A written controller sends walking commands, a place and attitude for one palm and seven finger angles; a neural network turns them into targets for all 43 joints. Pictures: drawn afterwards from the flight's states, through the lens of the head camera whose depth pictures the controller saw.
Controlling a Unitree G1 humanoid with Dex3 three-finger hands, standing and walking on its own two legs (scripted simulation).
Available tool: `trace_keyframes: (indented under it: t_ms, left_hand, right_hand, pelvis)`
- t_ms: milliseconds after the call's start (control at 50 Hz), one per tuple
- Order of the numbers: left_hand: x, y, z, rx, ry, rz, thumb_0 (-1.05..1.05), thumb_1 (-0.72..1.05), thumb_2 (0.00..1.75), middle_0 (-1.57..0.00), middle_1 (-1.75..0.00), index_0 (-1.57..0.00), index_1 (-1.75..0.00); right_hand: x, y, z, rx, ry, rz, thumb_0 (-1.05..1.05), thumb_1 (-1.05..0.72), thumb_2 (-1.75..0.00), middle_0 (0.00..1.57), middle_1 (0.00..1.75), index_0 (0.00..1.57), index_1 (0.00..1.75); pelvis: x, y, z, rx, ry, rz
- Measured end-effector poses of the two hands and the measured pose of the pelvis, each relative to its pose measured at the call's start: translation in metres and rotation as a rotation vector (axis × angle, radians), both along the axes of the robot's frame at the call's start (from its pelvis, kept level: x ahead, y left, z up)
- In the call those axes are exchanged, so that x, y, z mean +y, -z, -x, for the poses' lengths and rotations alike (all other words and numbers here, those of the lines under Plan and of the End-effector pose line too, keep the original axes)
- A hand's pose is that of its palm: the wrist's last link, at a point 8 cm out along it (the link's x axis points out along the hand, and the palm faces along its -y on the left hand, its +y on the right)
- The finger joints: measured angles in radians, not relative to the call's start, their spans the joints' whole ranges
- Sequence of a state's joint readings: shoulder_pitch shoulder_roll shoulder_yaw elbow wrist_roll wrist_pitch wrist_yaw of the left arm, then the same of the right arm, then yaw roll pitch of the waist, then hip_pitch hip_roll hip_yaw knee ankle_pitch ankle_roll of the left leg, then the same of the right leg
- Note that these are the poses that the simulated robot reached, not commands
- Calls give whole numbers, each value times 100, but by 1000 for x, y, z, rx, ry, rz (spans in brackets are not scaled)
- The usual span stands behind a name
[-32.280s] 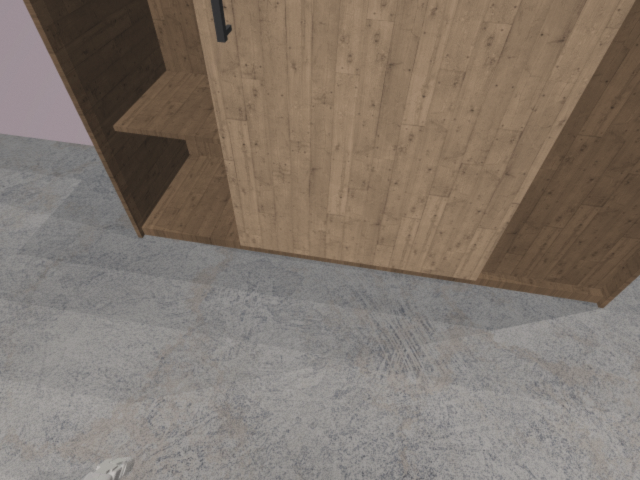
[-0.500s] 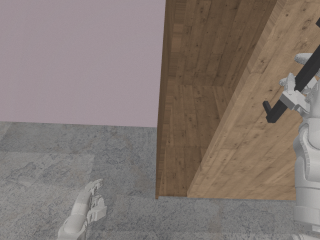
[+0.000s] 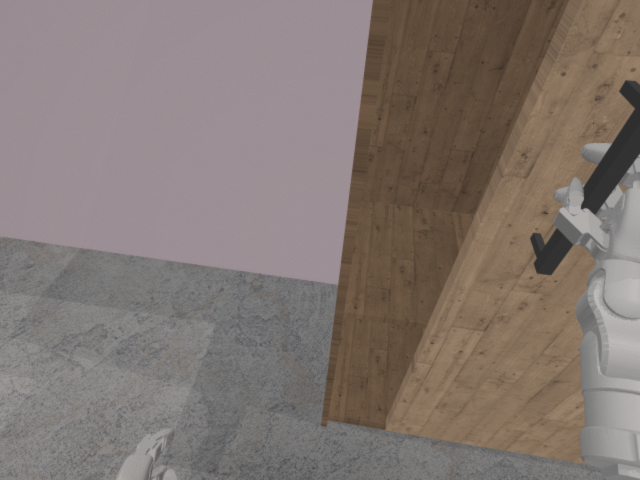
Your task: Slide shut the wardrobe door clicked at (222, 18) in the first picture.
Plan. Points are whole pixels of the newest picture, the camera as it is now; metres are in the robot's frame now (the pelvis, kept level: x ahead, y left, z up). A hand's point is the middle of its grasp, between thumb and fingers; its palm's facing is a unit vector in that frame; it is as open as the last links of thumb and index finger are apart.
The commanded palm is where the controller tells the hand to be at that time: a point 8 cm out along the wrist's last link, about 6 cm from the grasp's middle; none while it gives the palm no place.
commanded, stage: stop walking and hold the door there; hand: right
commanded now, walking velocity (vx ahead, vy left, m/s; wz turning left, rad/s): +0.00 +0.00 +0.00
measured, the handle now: (583, 189) +0.42 -0.26 +0.21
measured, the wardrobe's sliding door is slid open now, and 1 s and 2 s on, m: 0.17 0.17 0.17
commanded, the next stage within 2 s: loosen the grip on the handle in 0.88 s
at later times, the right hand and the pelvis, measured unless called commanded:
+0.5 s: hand (562, 212) +0.38 -0.22 +0.21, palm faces +0.37 +0.92 -0.10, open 6.4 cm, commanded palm +0.34 -0.25 +0.20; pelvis +0.02 -0.01 +0.00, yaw +0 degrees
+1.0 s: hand (565, 211) +0.38 -0.23 +0.21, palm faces +0.40 +0.90 -0.18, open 6.5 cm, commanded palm +0.33 -0.26 +0.20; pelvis +0.02 +0.00 +0.00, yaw -1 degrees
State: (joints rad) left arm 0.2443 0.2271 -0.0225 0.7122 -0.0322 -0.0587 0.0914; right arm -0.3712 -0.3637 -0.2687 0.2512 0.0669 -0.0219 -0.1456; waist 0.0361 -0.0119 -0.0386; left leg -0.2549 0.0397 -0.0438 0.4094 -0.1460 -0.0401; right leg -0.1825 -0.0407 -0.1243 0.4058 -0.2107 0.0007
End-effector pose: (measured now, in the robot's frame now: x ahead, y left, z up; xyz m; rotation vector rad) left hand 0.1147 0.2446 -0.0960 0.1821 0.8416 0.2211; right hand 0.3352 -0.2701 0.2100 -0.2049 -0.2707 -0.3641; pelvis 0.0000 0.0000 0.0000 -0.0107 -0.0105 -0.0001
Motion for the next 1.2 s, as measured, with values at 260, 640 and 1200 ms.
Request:
trace_keyframes:
  t_ms: [260, 640, 1200]
  left_hand:
    - [-38, 1, -27, -21, 58, 37, 1, 91, 90, -20, -30, -21, -30]
    - [-21, -15, -84, -98, 98, 14, 1, 91, 90, -20, -30, -20, -30]
    - [4, -8, -46, -118, 160, 33, 1, 91, 90, -20, -30, -20, -30]
  right_hand:
    - [-1, 2, -2, -30, -37, -14, -4, -75, -84, 46, 140, 18, 132]
    - [5, 4, -2, -45, 6, -28, -4, -77, -86, 46, 140, 13, 131]
    - [-10, 3, 6, -22, 76, -65, -4, -31, -65, 49, 143, 29, 132]
  pelvis:
    - [-16, 1, -10, -1, -3, 2]
    - [-4, -1, -26, 6, 14, -8]
    - [19, 5, -1, 14, 56, -2]
